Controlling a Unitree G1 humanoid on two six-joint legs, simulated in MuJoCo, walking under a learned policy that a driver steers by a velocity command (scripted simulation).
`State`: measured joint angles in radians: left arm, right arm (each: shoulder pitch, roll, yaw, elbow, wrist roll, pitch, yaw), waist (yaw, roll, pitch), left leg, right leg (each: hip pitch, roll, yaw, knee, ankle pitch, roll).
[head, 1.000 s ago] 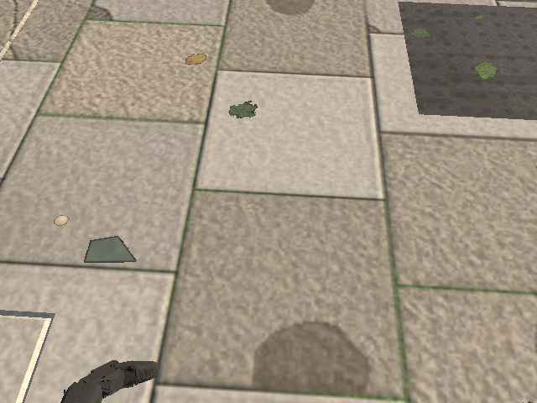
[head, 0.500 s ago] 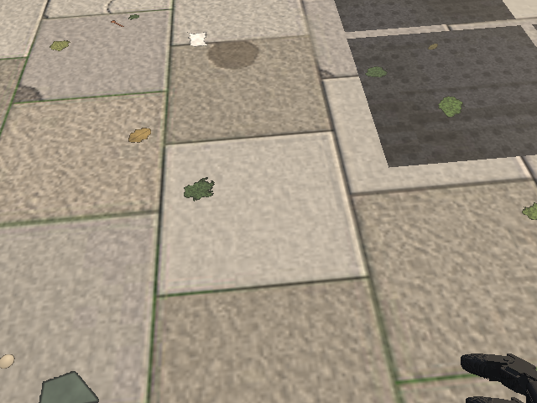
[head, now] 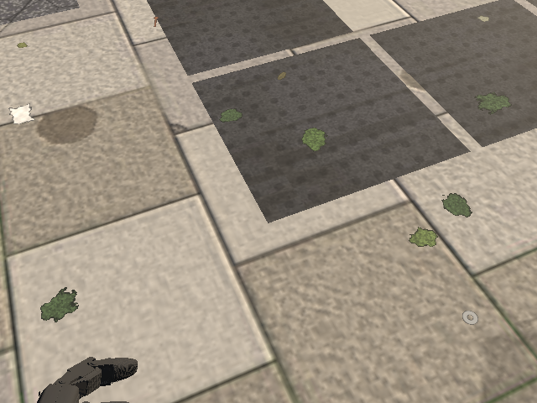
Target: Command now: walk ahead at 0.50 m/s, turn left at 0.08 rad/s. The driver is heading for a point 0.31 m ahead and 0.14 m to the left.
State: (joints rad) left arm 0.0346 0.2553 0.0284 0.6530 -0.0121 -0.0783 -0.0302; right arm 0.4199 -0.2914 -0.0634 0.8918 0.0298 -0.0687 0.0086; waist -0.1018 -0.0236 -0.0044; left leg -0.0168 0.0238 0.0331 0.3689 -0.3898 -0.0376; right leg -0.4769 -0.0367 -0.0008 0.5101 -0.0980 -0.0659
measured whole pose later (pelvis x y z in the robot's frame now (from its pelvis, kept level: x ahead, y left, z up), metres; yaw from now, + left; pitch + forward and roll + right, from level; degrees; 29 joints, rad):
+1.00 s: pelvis +0.33 +0.01 +0.01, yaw +12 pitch +0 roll +1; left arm 0.24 0.21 0.03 0.95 0.01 -0.02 0.03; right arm 0.16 -0.21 -0.04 0.88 -0.02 0.00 -0.02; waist 0.00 0.02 0.01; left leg -0.30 -0.01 0.01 0.50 -0.19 0.00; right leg -0.26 -0.04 0.00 0.56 -0.29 0.02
